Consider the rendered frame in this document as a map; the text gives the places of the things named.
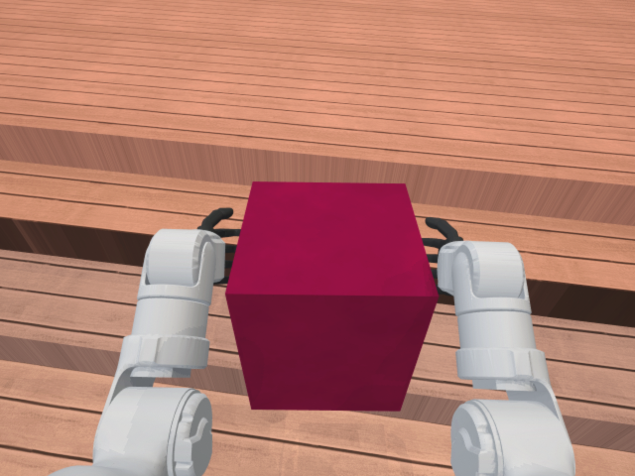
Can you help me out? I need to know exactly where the robot left hand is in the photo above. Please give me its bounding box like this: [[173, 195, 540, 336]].
[[197, 207, 241, 285]]

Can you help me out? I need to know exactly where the left robot upper arm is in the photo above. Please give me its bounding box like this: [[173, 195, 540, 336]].
[[48, 387, 212, 476]]

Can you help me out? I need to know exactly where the right robot upper arm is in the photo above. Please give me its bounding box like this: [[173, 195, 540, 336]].
[[450, 399, 575, 476]]

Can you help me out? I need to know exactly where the robot right hand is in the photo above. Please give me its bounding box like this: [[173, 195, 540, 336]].
[[422, 217, 463, 297]]

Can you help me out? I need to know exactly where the left robot forearm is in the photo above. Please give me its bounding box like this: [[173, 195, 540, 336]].
[[92, 229, 225, 461]]

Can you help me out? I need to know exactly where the carton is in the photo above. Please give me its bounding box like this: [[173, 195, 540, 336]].
[[225, 181, 439, 412]]

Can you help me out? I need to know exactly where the right robot forearm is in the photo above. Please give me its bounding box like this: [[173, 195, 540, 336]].
[[438, 241, 575, 475]]

